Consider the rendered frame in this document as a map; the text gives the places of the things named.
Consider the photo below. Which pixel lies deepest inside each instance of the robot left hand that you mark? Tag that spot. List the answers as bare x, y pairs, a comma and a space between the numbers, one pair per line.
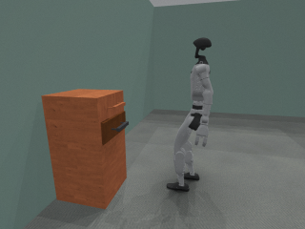
201, 131

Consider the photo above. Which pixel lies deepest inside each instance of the robot head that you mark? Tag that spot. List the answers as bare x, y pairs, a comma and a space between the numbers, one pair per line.
201, 44

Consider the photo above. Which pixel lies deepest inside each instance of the handle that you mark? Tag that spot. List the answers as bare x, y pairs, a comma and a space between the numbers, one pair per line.
117, 106
121, 127

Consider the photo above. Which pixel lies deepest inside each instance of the drawer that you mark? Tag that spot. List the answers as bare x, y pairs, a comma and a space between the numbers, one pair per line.
111, 123

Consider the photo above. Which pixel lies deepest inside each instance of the robot left forearm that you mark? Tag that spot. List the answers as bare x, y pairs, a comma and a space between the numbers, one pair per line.
207, 104

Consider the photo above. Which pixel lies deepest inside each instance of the cabinet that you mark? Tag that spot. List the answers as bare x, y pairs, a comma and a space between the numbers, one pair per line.
84, 171

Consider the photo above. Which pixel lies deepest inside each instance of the left robot upper arm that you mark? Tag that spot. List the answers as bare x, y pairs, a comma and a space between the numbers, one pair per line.
202, 72

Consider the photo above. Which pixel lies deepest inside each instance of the robot right shin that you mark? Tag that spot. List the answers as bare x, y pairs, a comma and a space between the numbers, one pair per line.
189, 161

